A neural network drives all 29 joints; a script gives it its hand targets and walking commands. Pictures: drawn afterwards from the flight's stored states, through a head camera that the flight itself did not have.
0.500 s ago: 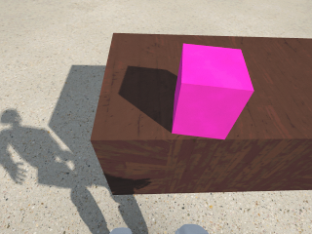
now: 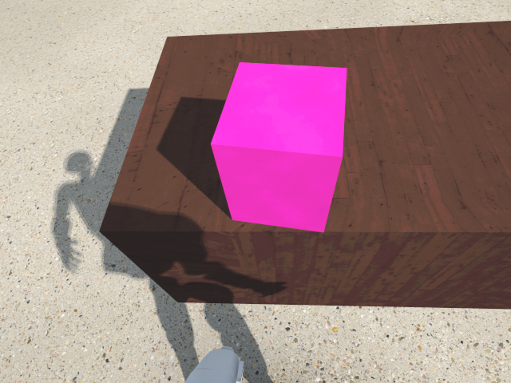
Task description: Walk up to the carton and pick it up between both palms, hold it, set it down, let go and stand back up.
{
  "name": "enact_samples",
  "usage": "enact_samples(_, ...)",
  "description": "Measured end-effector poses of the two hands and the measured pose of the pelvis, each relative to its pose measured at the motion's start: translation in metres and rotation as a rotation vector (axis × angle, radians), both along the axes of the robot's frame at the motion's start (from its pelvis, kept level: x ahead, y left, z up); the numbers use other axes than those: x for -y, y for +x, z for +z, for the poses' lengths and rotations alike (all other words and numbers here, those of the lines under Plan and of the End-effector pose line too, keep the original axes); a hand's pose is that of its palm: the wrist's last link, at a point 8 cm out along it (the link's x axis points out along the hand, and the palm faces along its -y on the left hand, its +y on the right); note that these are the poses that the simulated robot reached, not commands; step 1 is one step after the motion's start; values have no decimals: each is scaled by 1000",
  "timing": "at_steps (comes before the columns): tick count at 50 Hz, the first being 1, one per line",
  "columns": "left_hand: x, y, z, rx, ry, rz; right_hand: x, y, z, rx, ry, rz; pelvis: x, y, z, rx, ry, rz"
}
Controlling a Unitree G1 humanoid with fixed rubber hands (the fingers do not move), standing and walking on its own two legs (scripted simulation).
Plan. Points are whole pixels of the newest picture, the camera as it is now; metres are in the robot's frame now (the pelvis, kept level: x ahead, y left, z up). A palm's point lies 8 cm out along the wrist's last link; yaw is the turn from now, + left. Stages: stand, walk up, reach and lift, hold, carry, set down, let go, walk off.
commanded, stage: walk up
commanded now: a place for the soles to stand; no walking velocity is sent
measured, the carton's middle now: (283, 151) +0.52 +0.00 -0.02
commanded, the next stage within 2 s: reach and lift in 1.94 s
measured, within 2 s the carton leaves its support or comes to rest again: neither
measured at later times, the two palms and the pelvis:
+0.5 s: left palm out of the picture +0.07 +0.31 -0.13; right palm out of the picture +0.10 -0.32 -0.12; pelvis +0.03 -0.01 -0.02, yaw +2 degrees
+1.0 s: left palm out of the picture +0.08 +0.31 -0.12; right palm out of the picture +0.12 -0.31 -0.11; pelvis +0.04 +0.00 -0.01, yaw +3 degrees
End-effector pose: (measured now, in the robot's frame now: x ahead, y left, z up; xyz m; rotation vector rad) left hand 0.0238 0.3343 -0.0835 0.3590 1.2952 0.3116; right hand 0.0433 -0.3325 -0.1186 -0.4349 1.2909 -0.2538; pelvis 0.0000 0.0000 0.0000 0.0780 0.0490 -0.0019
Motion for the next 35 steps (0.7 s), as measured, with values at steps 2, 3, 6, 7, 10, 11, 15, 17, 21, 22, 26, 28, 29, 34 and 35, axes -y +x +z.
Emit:
enact_samples(2, 4, 0, -1, 6, 1, 19, 3, 13, 0, 6, 1, 17, 4, 6, -1, 6, -2, 16)
enact_samples(3, 6, 1, -2, 10, 1, 29, 4, 19, 0, 12, -1, 24, 5, 10, -1, 11, -3, 24)
enact_samples(6, 12, 3, -7, 25, -7, 54, 6, 37, 3, 33, -8, 42, 7, 19, -2, 27, -8, 37)
enact_samples(7, 14, 5, -10, 30, -13, 60, 6, 43, 4, 41, -11, 46, 7, 22, -3, 31, -11, 41)
enact_samples(10, 17, 13, -20, 45, -38, 68, 4, 55, 6, 57, -24, 51, 4, 30, -6, 35, -27, 47)
enact_samples(11, 17, 16, -24, 48, -47, 67, 4, 57, 7, 61, -31, 50, 3, 32, -8, 37, -32, 46)
enact_samples(15, 13, 34, -48, 73, -71, 49, -1, 64, 1, 98, -53, 36, -5, 41, -24, 84, -51, 43)
enact_samples(17, 14, 46, -54, 102, -81, 41, -7, 61, 0, 115, -47, 26, -5, 40, -26, 109, -47, 46)
enact_samples(21, 17, 53, -50, 118, -90, 22, -12, 58, 3, 137, -30, 11, -3, 36, -22, 114, -75, 31)
enact_samples(22, 18, 51, -48, 114, -88, 21, -11, 57, 4, 135, -22, 13, -1, 35, -20, 107, -82, 30)
enact_samples(26, 25, 41, -40, 85, -68, 19, -6, 52, -2, 103, 24, 23, 10, 29, -17, 75, -86, 30)
enact_samples(28, 31, 36, -36, 84, -51, 18, -2, 49, -9, 85, 49, 18, 17, 27, -18, 76, -82, 32)
enact_samples(29, 34, 34, -33, 87, -43, 21, -1, 49, -12, 77, 61, 17, 19, 27, -17, 77, -84, 36)
enact_samples(34, 36, 39, -14, 120, 0, 10, -4, 58, -17, 80, 119, 24, 23, 32, -11, 59, -66, 43)
enact_samples(35, 35, 41, -12, 129, 6, 8, -5, 60, -18, 77, 124, 26, 23, 33, -11, 56, -64, 46)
